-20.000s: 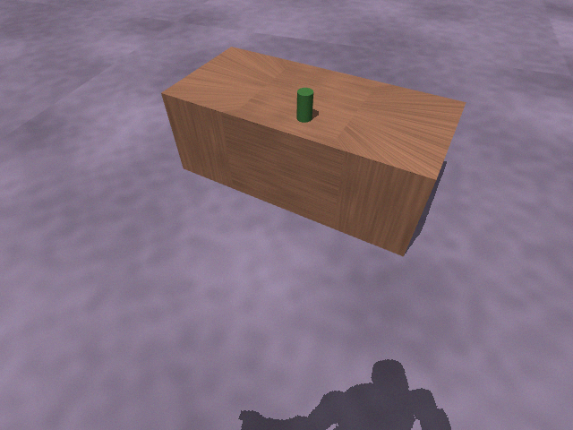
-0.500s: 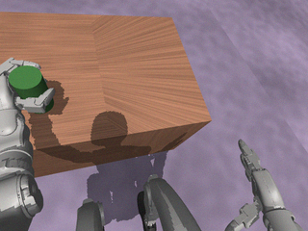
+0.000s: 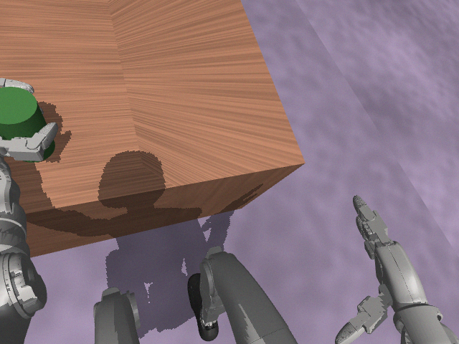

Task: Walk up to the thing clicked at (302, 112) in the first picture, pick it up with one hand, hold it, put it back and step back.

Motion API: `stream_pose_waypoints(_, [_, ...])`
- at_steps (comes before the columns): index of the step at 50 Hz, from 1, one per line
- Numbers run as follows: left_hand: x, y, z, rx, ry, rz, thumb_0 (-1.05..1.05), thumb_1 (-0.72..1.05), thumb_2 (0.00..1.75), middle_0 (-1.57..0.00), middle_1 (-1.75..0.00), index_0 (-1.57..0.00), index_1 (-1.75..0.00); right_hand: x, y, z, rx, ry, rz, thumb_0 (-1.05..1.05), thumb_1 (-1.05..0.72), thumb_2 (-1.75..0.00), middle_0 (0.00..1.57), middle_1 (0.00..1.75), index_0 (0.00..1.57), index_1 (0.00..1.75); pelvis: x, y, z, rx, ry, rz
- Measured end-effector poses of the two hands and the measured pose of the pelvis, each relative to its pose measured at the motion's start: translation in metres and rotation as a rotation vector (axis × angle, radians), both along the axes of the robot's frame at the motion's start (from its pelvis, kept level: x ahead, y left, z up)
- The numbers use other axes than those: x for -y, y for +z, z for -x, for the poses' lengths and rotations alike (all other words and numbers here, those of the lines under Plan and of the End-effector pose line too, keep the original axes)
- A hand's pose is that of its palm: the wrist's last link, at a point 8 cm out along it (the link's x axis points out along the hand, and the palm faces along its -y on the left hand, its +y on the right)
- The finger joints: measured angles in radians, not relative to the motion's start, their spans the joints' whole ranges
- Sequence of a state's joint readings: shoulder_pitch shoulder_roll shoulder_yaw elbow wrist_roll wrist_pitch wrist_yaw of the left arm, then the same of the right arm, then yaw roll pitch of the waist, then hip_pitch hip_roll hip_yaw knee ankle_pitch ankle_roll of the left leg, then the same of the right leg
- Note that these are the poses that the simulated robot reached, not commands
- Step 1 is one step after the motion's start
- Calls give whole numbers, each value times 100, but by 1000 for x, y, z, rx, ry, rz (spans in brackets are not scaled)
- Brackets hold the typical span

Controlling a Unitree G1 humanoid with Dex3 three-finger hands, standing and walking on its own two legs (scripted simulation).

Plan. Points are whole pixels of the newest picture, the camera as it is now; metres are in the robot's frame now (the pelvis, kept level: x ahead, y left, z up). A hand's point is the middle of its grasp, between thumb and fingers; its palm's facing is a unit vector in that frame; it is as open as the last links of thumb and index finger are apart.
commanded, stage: lower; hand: left
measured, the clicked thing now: (23, 128) +0.53 +0.19 -0.06
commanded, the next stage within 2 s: loosen in 0.46 s
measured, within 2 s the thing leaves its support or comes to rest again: rests again in 0.34 s
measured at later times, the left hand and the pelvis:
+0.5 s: hand (31, 128) +0.53 +0.19 -0.07, palm faces +0.13 -0.99 -0.02, open 8.9 cm; pelvis -0.01 +0.00 -0.02, yaw -1 degrees
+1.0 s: hand (30, 125) +0.54 +0.19 -0.07, palm faces +0.14 -0.99 +0.00, open 9.7 cm; pelvis -0.01 +0.00 -0.03, yaw +0 degrees
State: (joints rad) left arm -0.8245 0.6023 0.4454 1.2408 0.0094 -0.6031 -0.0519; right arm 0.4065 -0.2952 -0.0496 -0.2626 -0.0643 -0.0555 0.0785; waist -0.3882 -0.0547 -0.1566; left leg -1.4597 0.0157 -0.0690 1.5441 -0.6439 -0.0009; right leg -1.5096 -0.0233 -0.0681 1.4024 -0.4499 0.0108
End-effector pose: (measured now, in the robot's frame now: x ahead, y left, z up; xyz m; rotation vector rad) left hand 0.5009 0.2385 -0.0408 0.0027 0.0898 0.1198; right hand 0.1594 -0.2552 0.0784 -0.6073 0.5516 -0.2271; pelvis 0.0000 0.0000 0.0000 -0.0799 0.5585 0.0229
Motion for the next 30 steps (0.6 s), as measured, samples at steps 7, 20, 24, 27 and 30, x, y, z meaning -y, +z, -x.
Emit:
stream_pose_waypoints(7, [2,-9,0,-15,1,-9,0,-32,119,-79,-105,-82,-107,-1,-3,3,5,-2,8,-1,52,-6,6,5,6,6,-3,-6,4,-6,-1,6])
stream_pose_waypoints(20, [3,-26,-5,-7,9,-6,0,-32,119,-79,-105,-82,-108,-2,-3,9,8,-1,48,-1,53,-6,6,5,6,6,-4,-18,9,-23,-5,10])
stream_pose_waypoints(24, [3,-28,-5,4,8,-11,0,-32,119,-79,-105,-82,-107,-3,-6,10,2,-2,49,-1,53,-6,6,5,6,6,-4,-20,10,-28,-5,11])
stream_pose_waypoints(27, [3,-28,-7,5,10,-13,0,-32,119,-79,-105,-82,-107,-3,-8,10,3,0,46,-1,53,-6,6,5,6,6,-3,-22,10,-31,-4,12])
stream_pose_waypoints(30, [3,-27,-9,6,12,-17,0,-32,119,-79,-105,-82,-107,-3,-9,9,9,7,45,-1,53,-6,7,5,7,6,-3,-24,11,-32,-3,12])
